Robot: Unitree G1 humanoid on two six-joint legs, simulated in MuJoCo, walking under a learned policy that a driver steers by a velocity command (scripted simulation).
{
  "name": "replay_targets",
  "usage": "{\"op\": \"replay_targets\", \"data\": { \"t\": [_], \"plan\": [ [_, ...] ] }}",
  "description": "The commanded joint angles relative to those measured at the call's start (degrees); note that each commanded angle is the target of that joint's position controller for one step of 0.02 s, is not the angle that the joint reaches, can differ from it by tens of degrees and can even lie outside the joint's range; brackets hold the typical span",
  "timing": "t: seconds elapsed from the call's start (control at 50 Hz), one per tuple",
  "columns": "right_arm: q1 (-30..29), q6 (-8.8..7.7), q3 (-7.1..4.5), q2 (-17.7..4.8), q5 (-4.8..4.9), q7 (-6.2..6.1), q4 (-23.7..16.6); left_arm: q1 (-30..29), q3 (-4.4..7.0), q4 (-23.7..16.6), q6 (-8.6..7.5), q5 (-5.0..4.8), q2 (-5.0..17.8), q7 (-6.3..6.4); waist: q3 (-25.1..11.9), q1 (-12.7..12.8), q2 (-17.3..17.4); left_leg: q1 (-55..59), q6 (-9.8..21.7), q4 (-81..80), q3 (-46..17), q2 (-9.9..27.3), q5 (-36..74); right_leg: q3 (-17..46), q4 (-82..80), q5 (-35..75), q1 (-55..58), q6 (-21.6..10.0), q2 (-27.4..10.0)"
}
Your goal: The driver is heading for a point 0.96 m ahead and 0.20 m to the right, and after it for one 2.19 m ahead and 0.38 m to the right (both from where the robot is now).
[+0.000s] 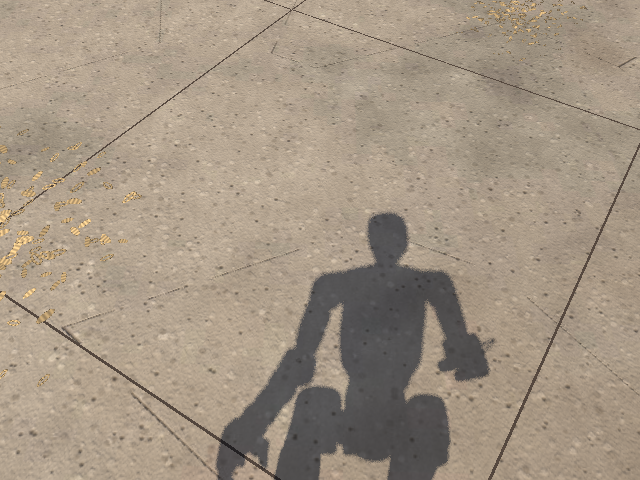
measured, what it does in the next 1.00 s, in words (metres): walks ahead, turning right: left foot, then right foot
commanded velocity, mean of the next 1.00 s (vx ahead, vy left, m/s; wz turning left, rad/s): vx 0.97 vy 0.00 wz -0.55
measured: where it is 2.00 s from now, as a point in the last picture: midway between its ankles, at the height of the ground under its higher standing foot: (470, 189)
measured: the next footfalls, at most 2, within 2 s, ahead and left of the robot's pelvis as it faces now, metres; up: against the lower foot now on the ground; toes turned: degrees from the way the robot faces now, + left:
left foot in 0.24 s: +0.44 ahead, +0.16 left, +0.00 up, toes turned -13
right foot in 0.68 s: +0.75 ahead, -0.18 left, +0.00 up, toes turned -36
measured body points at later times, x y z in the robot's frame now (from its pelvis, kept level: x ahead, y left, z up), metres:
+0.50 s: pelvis +0.46 +0.02 +0.00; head +0.48 +0.02 +0.45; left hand +0.78 +0.17 -0.07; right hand +0.31 -0.24 -0.12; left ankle +0.40 +0.17 -0.73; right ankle +0.51 -0.11 -0.65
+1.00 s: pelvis +0.87 -0.20 -0.01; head +0.90 -0.22 +0.44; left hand +1.01 +0.04 -0.14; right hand +0.90 -0.50 -0.11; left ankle +1.15 -0.22 -0.68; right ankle +0.72 -0.16 -0.73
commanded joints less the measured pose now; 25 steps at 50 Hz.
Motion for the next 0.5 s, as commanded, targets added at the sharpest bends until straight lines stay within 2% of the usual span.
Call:
{"op": "replay_targets", "data": {
  "t": [0.02, 0.06, 0.1, 0.16, 0.18, 0.2, 0.22, 0.24, 0.26, 0.28, 0.3, 0.32, 0.34, 0.36, 0.38, 0.4, 0.42, 0.5],
  "plan": [
    [-3.06, 0.91, -0.26, -5.1, -0.07, 0.57, -6.62, -2.99, 1.8, -4.87, -2.22, -0.43, 7.79, 0.16, 5.53, -3.79, -0.88, -3.3, -3.16, -13.58, 1.66, 2.89, 3.46, 21.36, -18.49, -2.01, -9.64, -11.34, -14.15],
    [-9.07, 0.64, 0.55, -4.19, 1.29, 1.36, -8.82, -3.9, 2.61, -6.05, -2.66, -0.52, 8.71, -0.2, 6.43, -2.16, -2.06, 4.79, -4.14, -27.01, 3.33, 1.69, 15.35, 18.05, -20.36, 0.35, -14.9, -8.58, -10.95],
    [-10.64, 0.57, 0.41, -4.45, 2.28, 1.47, -9.08, -2.43, 3.43, -6.27, -3.06, -1.26, 10.13, -0.82, 4.23, -0.21, -2.25, 11.38, -3.95, -32.71, 4.04, -0.17, 25.61, 18.31, -20.26, 8.07, -12.88, -6.29, -11.44],
    [-10.78, 0.32, -0.6, -7.04, 2.27, 0.63, -9.47, 0.27, 4.02, -6.11, -2.47, -1.43, 10.82, -0.38, 1.55, 0.93, -2.93, 11.95, -3.02, -38.97, 2.63, -1.36, 23.12, 20.07, -13.21, 18.09, -0.17, -3.52, -12.95],
    [-8.07, 0.13, -1.32, -8.43, 2.22, 0.15, -8.78, 0.49, 4.2, -6.16, -2.2, -1.15, 11.62, -0.05, -0.8, -0.31, -2.98, 15.06, -2.5, -40.0, 2.67, -2.62, 18.46, 20.21, -7.65, 25.5, 3.09, -2.48, -13.15],
    [-1.5, -0.16, -2.4, -10.37, 2.2, -0.56, -6.98, 0.24, 4.41, -6.2, -2.04, -0.73, 12.83, -0.04, -5.63, -3.64, -1.81, 22.37, -1.79, -40.21, 3.47, -4.07, 12.7, 18.95, 2.3, 32.43, 4.52, -1.28, -11.83],
    [8.95, -0.38, -3.56, -12.42, 1.85, -1.56, -4.69, -1.88, 4.42, -6.66, -2.2, -0.48, 13.18, -0.27, -11.14, -9.73, -0.87, 34.68, -0.95, -38.75, 2.82, -1.92, 8.82, 17.05, 16.43, 31.39, -0.69, 0.05, -9.2],
    [21.87, -0.53, -5.17, -16.85, 0.33, -2.88, -3.35, -3.19, 2.62, -8.53, -2.85, -0.34, 6.91, -0.2, -19.66, -14.34, 5.19, 48.04, 0.7, -39.64, -10.32, 11.03, -11.86, 13.03, 36.29, 14.16, -9.56, 0.35, -6.15],
    [18.96, 0.01, -6.18, -21.67, -1.41, -2.58, -3.52, 4.06, 0.35, -12.01, -2.7, -3.21, -1.05, -0.06, -25.85, -6.96, 23.12, 56.94, 6.1, -53.0, -43.06, 26.4, -27.8, 6.88, 52.32, -18.77, -26.21, 2.01, -1.52],
    [13.57, 0.56, -6.18, -16.84, -0.15, -2.4, -4.06, -0.45, 0.28, -11.15, -1.56, -1.53, 3.6, 0.54, -18.59, -6.76, 15.49, 49.92, 7.28, -56.17, -45.7, 23.94, -34.97, 5.08, 56.66, -12.25, -33.33, 0.9, -7.0],
    [9.58, 0.59, -4.91, -11.15, 0.46, -2.18, -4.56, -6.16, 0.91, -11.19, -0.89, -0.32, 6.0, 0.17, -10.11, -7.23, 7.6, 42.34, 6.16, -54.82, -32.74, 20.35, -25.82, 3.69, 54.35, -6.97, -34.33, 0.99, -9.85],
    [8.73, 0.56, -4.28, -8.64, 0.42, -1.82, -3.5, -8.79, 0.96, -11.3, -0.45, 0.17, 5.88, -0.62, -5.76, -6.58, 2.81, 36.3, 5.43, -54.41, -22.75, 17.54, -12.17, 3.46, 51.56, -4.42, -32.56, 1.49, -11.85],
    [9.94, 0.44, -3.94, -7.62, 0.47, -1.87, -2.04, -10.74, 0.88, -11.9, 0.16, 0.8, 4.9, -1.51, -3.26, -5.94, 2.9, 32.55, 4.24, -54.9, -15.24, 14.91, -3.35, 3.43, 50.02, -3.94, -31.26, 1.86, -13.11],
    [11.32, 0.0, -3.64, -6.61, 0.99, -1.82, -0.35, -10.92, 0.58, -12.75, 1.08, 1.17, 3.48, -2.26, -1.87, -4.65, 5.44, 30.17, 3.43, -55.3, -10.47, 13.84, 1.81, 3.24, 49.25, -3.77, -30.66, 2.31, -14.05],
    [12.56, -0.52, -3.39, -5.39, 1.81, -1.43, 1.15, -12.45, 0.15, -13.8, 1.9, 1.13, 2.14, -2.7, -0.92, -3.97, 6.05, 29.64, 2.71, -55.75, -6.66, 13.15, 6.87, 2.75, 49.06, -3.43, -31.65, 2.44, -14.86],
    [13.4, -0.94, -3.18, -4.31, 2.52, -1.04, 2.22, -14.2, -0.22, -14.86, 2.51, 1.11, 1.19, -3.05, -0.2, -3.53, 5.15, 29.37, 1.88, -56.49, -2.66, 12.29, 11.65, 2.09, 49.02, -2.43, -32.97, 2.42, -15.12],
    [13.27, -1.4, -3.33, -5.04, 2.71, -0.71, 2.46, -15.79, -0.65, -16.58, 2.8, 1.13, 0.82, -3.41, 0.11, -2.82, 5.96, 28.42, 2.26, -57.17, -0.21, 13.19, 16.82, 1.31, 48.06, -0.57, -33.67, 2.59, -15.41],
    [10.55, -2.35, -3.67, -6.54, 2.45, -0.83, 3.43, -23.84, -1.67, -20.83, 2.82, 0.95, 1.92, -4.73, 4.73, -0.78, 3.1, 24.32, 1.19, -62.15, 12.98, 9.62, 26.1, -3.08, 33.74, 10.51, -30.73, 2.03, -14.68]
  ]
}}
